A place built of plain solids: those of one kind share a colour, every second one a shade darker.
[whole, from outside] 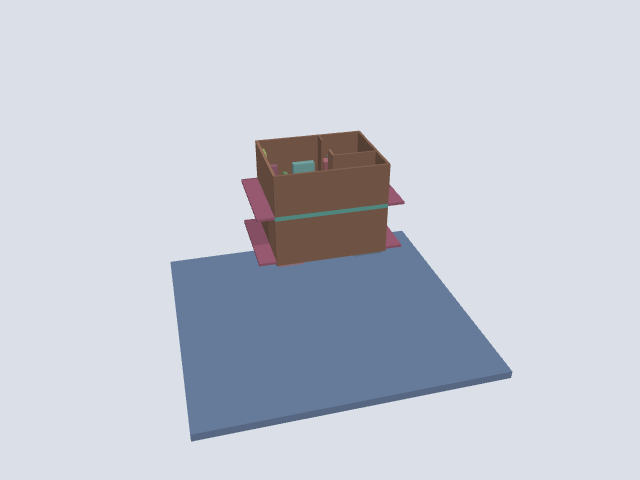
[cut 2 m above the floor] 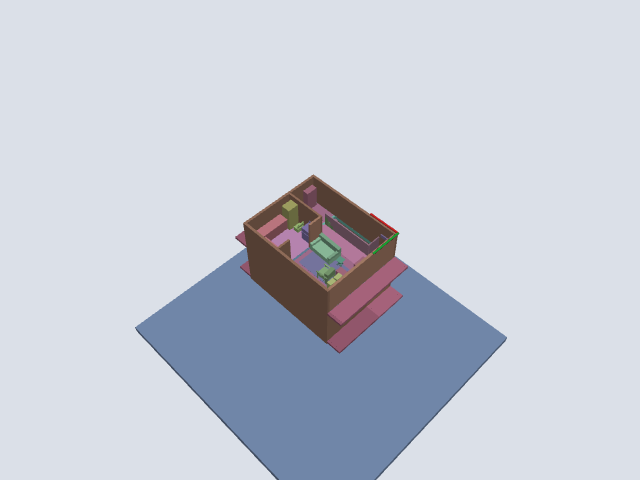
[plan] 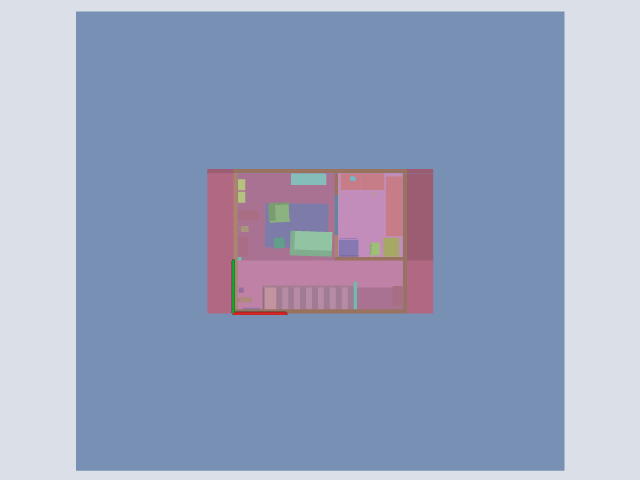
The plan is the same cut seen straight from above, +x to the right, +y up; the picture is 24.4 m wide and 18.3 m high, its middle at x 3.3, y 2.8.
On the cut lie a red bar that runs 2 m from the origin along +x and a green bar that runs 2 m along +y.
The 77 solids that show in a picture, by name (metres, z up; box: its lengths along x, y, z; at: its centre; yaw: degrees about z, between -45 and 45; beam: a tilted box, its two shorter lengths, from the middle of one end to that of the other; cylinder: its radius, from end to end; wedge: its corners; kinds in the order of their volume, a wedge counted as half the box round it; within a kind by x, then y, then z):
{
 "under_1": {"box": [18.62, 17.51, 0.5], "at": [3.31, 2.75, -6.23]},
 "stair_1": {"box": [2.95, 0.83, 0.5], "at": [3.11, 0.57, -0.05]},
 "stair_2": {"box": [2.73, 0.83, 0.71], "at": [3.22, 0.57, 0.05]},
 "stair_3": {"box": [2.5, 0.83, 0.91], "at": [3.33, 0.57, 0.16]},
 "stair_4": {"box": [2.27, 0.83, 1.12], "at": [3.45, 0.57, 0.26]},
 "stair_5": {"box": [2.04, 0.83, 1.32], "at": [3.56, 0.57, 0.36]},
 "stair_6": {"box": [1.82, 0.83, 1.53], "at": [3.67, 0.57, 0.46]},
 "stair_7": {"box": [1.59, 0.83, 1.73], "at": [3.79, 0.57, 0.56]},
 "stair_8": {"box": [1.36, 0.83, 1.93], "at": [3.9, 0.57, 0.67]},
 "stair_9": {"box": [1.14, 0.83, 2.14], "at": [4.01, 0.57, 0.77]},
 "stair_10": {"box": [0.91, 0.83, 2.34], "at": [4.13, 0.57, 0.87]},
 "stair_11": {"box": [0.68, 0.83, 2.55], "at": [4.24, 0.57, 0.97]},
 "stair_12": {"box": [0.45, 0.83, 2.75], "at": [4.36, 0.57, 1.08]},
 "stair_13": {"box": [0.23, 0.83, 2.95], "at": [4.47, 0.57, 1.18]},
 "wall_1": {"box": [0.16, 1.86, 2.91], "at": [0.08, 1.09, 1.15]},
 "wall_2": {"box": [0.16, 5.19, 2.44], "at": [0.08, 2.75, 4.08]},
 "wall_3": {"box": [0.16, 3.2, 2.91], "at": [0.08, 3.75, 1.15]},
 "wall_4": {"box": [6.62, 0.16, 5.6], "at": [3.31, 0.08, 2.5]},
 "wall_5": {"box": [6.62, 0.16, 5.6], "at": [3.31, 5.43, 2.5]},
 "wall_6": {"box": [0.13, 0.84, 2.44], "at": [3.92, 2.57, 4.08]},
 "wall_7": {"box": [0.13, 0.84, 2.44], "at": [3.92, 4.93, 4.08]},
 "wall_8": {"box": [2.76, 0.13, 2.44], "at": [5.24, 2.08, 4.08]},
 "wall_9": {"box": [0.16, 1.86, 5.6], "at": [6.54, 1.09, 2.5]},
 "wall_10": {"box": [0.16, 3.2, 5.6], "at": [6.54, 3.75, 2.5]},
 "upper_floor_next_1": {"box": [1.0, 0.16, 0.16], "at": [-0.5, 0.08, -0.08]},
 "upper_floor_next_2": {"box": [1.0, 0.16, 0.16], "at": [-0.5, 0.08, 2.78]},
 "upper_floor_next_3": {"box": [1.0, 1.86, 0.16], "at": [-0.5, 1.09, -0.08]},
 "upper_floor_next_4": {"box": [1.0, 5.19, 0.16], "at": [-0.5, 2.75, 2.78]},
 "upper_floor_next_5": {"box": [1.0, 3.2, 0.16], "at": [-0.5, 3.75, -0.08]},
 "upper_floor_next_6": {"box": [1.0, 0.16, 0.16], "at": [-0.5, 5.43, -0.08]},
 "upper_floor_next_7": {"box": [1.0, 0.16, 0.16], "at": [-0.5, 5.43, 2.78]},
 "upper_floor_next_8": {"box": [1.0, 0.16, 0.16], "at": [7.12, 0.08, -0.08]},
 "upper_floor_next_9": {"box": [1.0, 0.16, 0.16], "at": [7.12, 0.08, 2.78]},
 "upper_floor_next_10": {"box": [1.0, 1.86, 0.16], "at": [7.12, 1.09, -0.08]},
 "upper_floor_next_11": {"box": [1.0, 1.86, 0.16], "at": [7.12, 1.09, 2.78]},
 "upper_floor_next_12": {"box": [1.0, 0.13, 0.16], "at": [7.12, 2.08, 2.78]},
 "upper_floor_next_13": {"box": [1.0, 3.2, 0.16], "at": [7.12, 3.75, -0.08]},
 "upper_floor_next_14": {"box": [1.0, 3.2, 0.16], "at": [7.12, 3.75, 2.78]},
 "upper_floor_next_15": {"box": [1.0, 0.16, 0.16], "at": [7.12, 5.43, -0.08]},
 "upper_floor_next_16": {"box": [1.0, 0.16, 0.16], "at": [7.12, 5.43, 2.78]},
 "upper_floor_living_1": {"box": [1.03, 0.83, 0.16], "at": [0.67, 0.57, 2.78]},
 "upper_floor_living_2": {"box": [3.7, 3.33, 0.16], "at": [2.01, 3.69, 2.78]},
 "upper_floor_living_3": {"box": [6.3, 1.03, 0.16], "at": [3.31, 1.5, 2.78]},
 "upper_floor_living_4": {"box": [1.88, 0.83, 0.16], "at": [5.52, 0.57, 2.78]},
 "flat_shelf_1": {"box": [0.39, 0.76, 1.46], "at": [0.36, 2.55, 3.59]},
 "flat_shelf_2": {"box": [0.76, 0.39, 1.46], "at": [0.56, 3.75, 3.59]},
 "flat_shelf_3": {"box": [0.39, 0.76, 1.46], "at": [6.25, 0.66, 3.59]},
 "upper_floor_kitchen_1": {"box": [2.47, 3.2, 0.16], "at": [5.22, 3.75, 2.78]},
 "counter_run_1": {"box": [0.76, 0.64, 0.038], "at": [4.47, 5.02, 3.75]},
 "counter_run_2": {"box": [0.9, 0.64, 0.038], "at": [5.3, 5.02, 3.75]},
 "counter_run_3": {"box": [0.64, 2.28, 0.038], "at": [6.13, 4.08, 3.75]},
 "counter_run_4": {"box": [0.61, 2.28, 0.78], "at": [6.14, 4.08, 3.35]},
 "fridge_flat_1": {"box": [0.6, 0.73, 1.66], "at": [6.01, 2.53, 3.69]},
 "sofa_1": {"box": [0.17, 0.92, 0.18], "at": [2.25, 2.69, 3.4], "yaw": -2.0},
 "sofa_2": {"box": [1.6, 0.23, 0.39], "at": [2.95, 2.3, 3.5], "yaw": -2.0},
 "sofa_3": {"box": [1.6, 0.93, 0.34], "at": [2.96, 2.66, 3.14], "yaw": -2.0},
 "sofa_4": {"box": [0.17, 0.92, 0.18], "at": [3.67, 2.65, 3.4], "yaw": -2.0},
 "floor_hall_1": {"box": [1.47, 0.83, 0.5], "at": [0.9, 0.57, -0.25]},
 "billy_1": {"box": [0.28, 0.42, 2.02], "at": [0.31, 4.43, 3.87]},
 "billy_2": {"box": [0.28, 0.42, 2.02], "at": [0.31, 4.91, 3.87]},
 "range_flat_1": {"box": [0.76, 0.05, 0.14], "at": [4.39, 2.19, 3.83]},
 "range_flat_2": {"box": [0.76, 0.65, 0.94], "at": [4.39, 2.48, 3.33]},
 "sideboard_1": {"box": [1.35, 0.45, 0.71], "at": [2.87, 5.12, 3.36]},
 "rug_1": {"box": [2.4, 1.7, 0.08], "at": [2.41, 3.35, 2.83], "yaw": -0.9},
 "stair_guard_1": {"box": [0.08, 0.83, 0.95], "at": [1.14, 0.57, 3.33]},
 "stair_guard_2": {"box": [3.4, 0.08, 0.95], "at": [2.88, 1.03, 3.33]},
 "wall_band_1": {"box": [6.62, 0.16, 0.26], "at": [3.31, 0.08, 2.73]},
 "wall_band_2": {"box": [0.13, 1.05, 0.26], "at": [4.65, 0.69, 2.73]},
 "armchair_frame_1": {"box": [0.26, 0.62, 0.41], "at": [1.47, 3.84, 3.47], "yaw": 2.8},
 "armchair_frame_2": {"box": [0.74, 0.63, 0.18], "at": [1.75, 3.85, 3.18], "yaw": 2.8},
 "armchair_frame_3": {"box": [0.76, 0.09, 0.044], "at": [1.75, 4.18, 3.42], "yaw": 2.8},
 "armchair_frame_4": {"box": [0.76, 0.09, 0.044], "at": [1.79, 3.52, 3.42], "yaw": 2.8},
 "recycling_crate_1": {"box": [0.36, 0.48, 0.28], "at": [5.4, 2.45, 3.0]},
 "tower_1": {"box": [0.45, 0.21, 0.46], "at": [0.48, 0.53, 3.09]},
 "upper_floor_gap_living_kitchen_1": {"box": [0.13, 1.53, 0.16], "at": [3.92, 3.75, 2.78]},
 "hifi_speaker_1": {"box": [0.29, 0.23, 0.4], "at": [0.43, 3.21, 3.06]},
 "side_table_1": {"box": [0.4, 0.4, 0.021], "at": [1.75, 2.69, 3.4], "yaw": 5.5}
}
